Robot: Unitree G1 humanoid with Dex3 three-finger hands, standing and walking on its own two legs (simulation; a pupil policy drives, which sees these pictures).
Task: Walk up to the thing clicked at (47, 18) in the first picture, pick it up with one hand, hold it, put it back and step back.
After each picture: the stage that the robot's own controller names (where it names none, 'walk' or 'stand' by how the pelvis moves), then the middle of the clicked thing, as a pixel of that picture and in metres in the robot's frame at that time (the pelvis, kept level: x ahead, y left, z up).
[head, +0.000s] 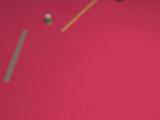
stand; (48, 19) +1.73 +0.39 -0.72
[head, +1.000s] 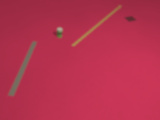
walk; (59, 32) +1.61 +0.14 -0.69
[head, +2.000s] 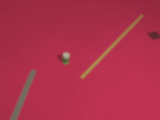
walk; (65, 58) +1.02 +0.05 -0.71
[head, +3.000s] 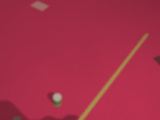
walk; (57, 100) +0.59 +0.11 -0.71
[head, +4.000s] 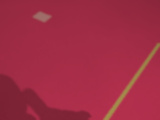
walk; out of the picture +0.38 +0.14 -0.71
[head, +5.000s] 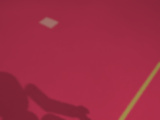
stand; out of the picture +0.32 +0.11 -0.72
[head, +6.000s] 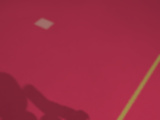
stand; out of the picture +0.30 +0.13 -0.72
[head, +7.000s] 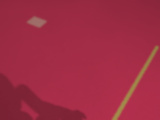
stand; out of the picture +0.28 +0.13 -0.72
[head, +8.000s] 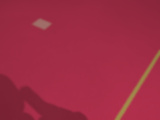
stand; out of the picture +0.30 +0.13 -0.72
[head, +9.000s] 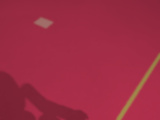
stand; out of the picture +0.30 +0.12 -0.72
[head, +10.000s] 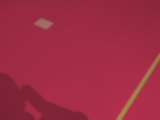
go down; out of the picture +0.30 +0.12 -0.72
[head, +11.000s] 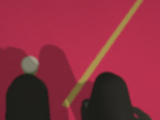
go down; (30, 66) +0.39 +0.15 -0.30
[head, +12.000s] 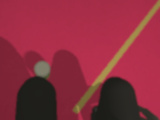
approach; (42, 71) +0.39 +0.14 -0.30
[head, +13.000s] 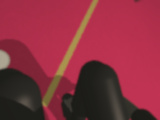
close in; out of the picture +0.39 +0.17 -0.22
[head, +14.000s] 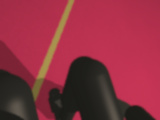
close; out of the picture +0.42 +0.18 -0.22
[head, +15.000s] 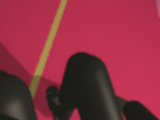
close; out of the picture +0.48 +0.13 -0.24
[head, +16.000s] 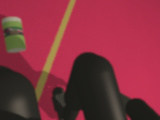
lift; (14, 35) +0.49 +0.05 -0.23
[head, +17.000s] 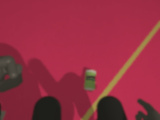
lift; (90, 80) +0.46 -0.10 -0.49
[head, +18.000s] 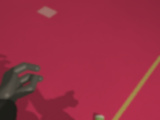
hold; out of the picture +0.38 -0.18 -0.70
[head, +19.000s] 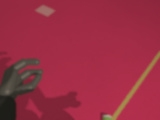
stand; out of the picture +0.37 -0.24 -0.70
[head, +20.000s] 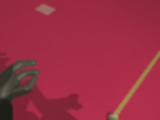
stand; out of the picture +0.38 -0.29 -0.69
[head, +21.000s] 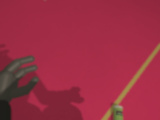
stand; (118, 114) +0.37 -0.32 -0.65
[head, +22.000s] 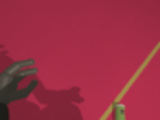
stand; (119, 113) +0.38 -0.34 -0.65
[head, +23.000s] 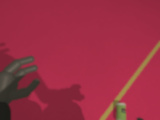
stand; (121, 112) +0.37 -0.34 -0.64
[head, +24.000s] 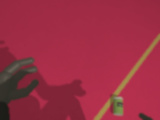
stand; (118, 106) +0.38 -0.33 -0.62
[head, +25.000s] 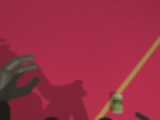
stand; (117, 103) +0.39 -0.30 -0.60
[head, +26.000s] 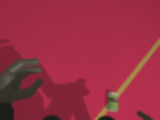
close; (112, 102) +0.39 -0.26 -0.59
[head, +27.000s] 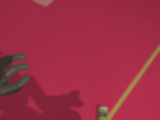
hold; (103, 116) +0.39 -0.21 -0.66
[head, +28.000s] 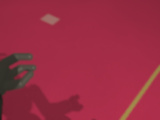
hold; out of the picture +0.37 -0.15 -0.71
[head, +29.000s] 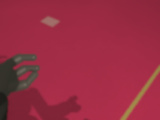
hold; out of the picture +0.39 -0.09 -0.71
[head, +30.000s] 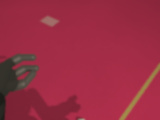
hold; out of the picture +0.41 -0.03 -0.71
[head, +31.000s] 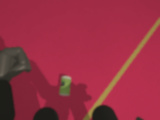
crouch; (65, 86) +0.45 +0.04 -0.55
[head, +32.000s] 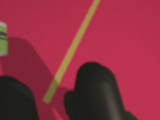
lower; out of the picture +0.49 +0.16 -0.27
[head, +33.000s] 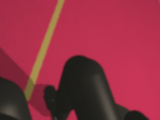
lower; out of the picture +0.48 +0.23 -0.25
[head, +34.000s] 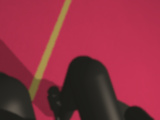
lower; out of the picture +0.48 +0.22 -0.25
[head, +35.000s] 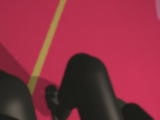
lower; out of the picture +0.48 +0.18 -0.25
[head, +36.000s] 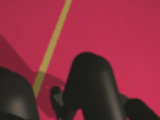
lower; out of the picture +0.48 +0.15 -0.23
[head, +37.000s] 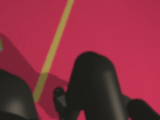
open; out of the picture +0.48 +0.13 -0.23
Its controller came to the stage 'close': yes
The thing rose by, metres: 0.01
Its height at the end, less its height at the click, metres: -0.02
